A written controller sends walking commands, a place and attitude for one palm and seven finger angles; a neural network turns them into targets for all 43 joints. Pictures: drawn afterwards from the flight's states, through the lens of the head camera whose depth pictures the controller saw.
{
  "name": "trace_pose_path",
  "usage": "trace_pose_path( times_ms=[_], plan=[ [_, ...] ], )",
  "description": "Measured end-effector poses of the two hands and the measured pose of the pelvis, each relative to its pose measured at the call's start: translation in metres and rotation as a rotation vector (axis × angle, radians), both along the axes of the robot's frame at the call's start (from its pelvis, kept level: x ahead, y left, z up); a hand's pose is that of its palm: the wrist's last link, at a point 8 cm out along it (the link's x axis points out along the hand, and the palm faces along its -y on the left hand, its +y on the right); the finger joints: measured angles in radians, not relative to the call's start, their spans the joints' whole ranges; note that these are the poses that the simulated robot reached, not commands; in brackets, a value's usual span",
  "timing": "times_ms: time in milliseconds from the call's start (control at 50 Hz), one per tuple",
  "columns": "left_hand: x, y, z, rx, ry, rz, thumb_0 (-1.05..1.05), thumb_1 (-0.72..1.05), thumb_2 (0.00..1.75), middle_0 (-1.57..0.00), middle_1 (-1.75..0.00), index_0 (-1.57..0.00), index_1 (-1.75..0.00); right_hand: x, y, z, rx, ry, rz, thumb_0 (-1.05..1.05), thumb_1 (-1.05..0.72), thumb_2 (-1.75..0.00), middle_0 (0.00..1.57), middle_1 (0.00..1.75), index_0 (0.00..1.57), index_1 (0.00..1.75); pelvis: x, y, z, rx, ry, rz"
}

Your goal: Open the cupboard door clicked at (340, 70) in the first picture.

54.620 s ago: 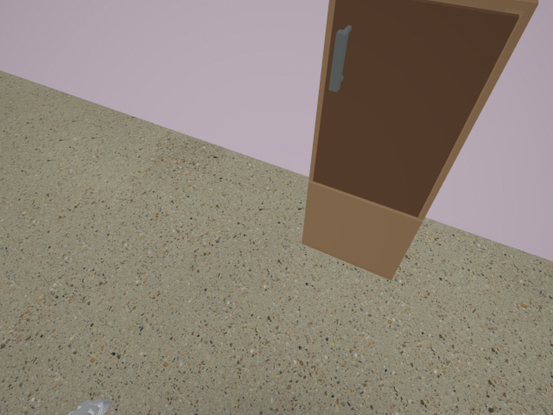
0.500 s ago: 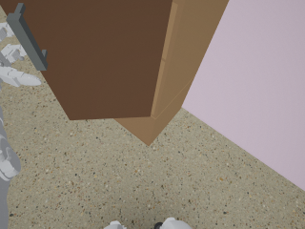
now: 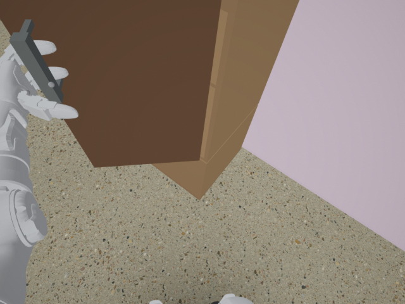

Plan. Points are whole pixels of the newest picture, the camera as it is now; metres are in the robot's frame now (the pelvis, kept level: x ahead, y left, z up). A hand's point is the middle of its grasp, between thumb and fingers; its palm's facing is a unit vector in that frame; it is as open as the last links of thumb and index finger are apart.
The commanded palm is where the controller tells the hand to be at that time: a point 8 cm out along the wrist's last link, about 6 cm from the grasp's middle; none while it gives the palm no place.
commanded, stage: slide the fingers in behind the handle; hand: left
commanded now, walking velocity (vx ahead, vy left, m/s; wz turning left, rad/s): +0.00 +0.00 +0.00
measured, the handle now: (43, 64) +0.54 +0.26 +0.14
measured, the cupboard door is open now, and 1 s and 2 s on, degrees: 44 44 87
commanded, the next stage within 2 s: close the thumb around the handle in 0.24 s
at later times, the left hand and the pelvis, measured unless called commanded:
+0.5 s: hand (44, 88) +0.48 +0.25 +0.14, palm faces +0.04 -1.00 +0.01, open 13.4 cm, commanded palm +0.46 +0.29 +0.13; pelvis -0.01 +0.00 +0.00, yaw +1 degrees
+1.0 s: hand (50, 85) +0.49 +0.24 +0.13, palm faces +0.04 -1.00 +0.00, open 5.7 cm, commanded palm +0.47 +0.29 +0.13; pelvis -0.01 +0.00 +0.00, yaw +0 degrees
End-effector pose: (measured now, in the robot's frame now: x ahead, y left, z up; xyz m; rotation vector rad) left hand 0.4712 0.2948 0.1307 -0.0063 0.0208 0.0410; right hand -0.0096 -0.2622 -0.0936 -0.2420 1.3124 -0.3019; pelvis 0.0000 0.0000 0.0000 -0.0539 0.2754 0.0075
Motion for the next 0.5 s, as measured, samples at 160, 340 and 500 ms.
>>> trace_pose_path(
  times_ms=[160, 340, 500],
  plan=[
    [-0.009, 0.006, 0.002, -0.007, 0.004, 0.011, -0.01, -0.50, 0.30, -0.30, -1.20, -0.30, -1.20, 0.009, -0.003, 0.000, -0.003, -0.031, 0.012, 0.01, -0.91, -0.90, 0.21, 0.30, 0.20, 0.30, -0.002, -0.002, 0.001, 0.002, -0.011, -0.001],
    [-0.017, 0.009, 0.005, -0.007, -0.019, 0.004, -0.01, -0.50, 0.30, -0.29, -1.20, -0.29, -1.20, 0.013, -0.009, 0.002, -0.021, -0.033, 0.037, 0.01, -0.91, -0.90, 0.21, 0.30, 0.20, 0.30, -0.005, -0.002, 0.001, 0.001, -0.018, 0.012],
    [-0.016, 0.006, 0.005, 0.000, -0.009, 0.002, -0.01, -0.39, 0.34, -0.29, -1.21, -0.30, -1.21, 0.010, -0.008, 0.001, -0.025, -0.038, 0.041, 0.01, -0.91, -0.90, 0.20, 0.30, 0.20, 0.30, -0.008, -0.001, 0.000, 0.000, -0.019, 0.016]
  ],
)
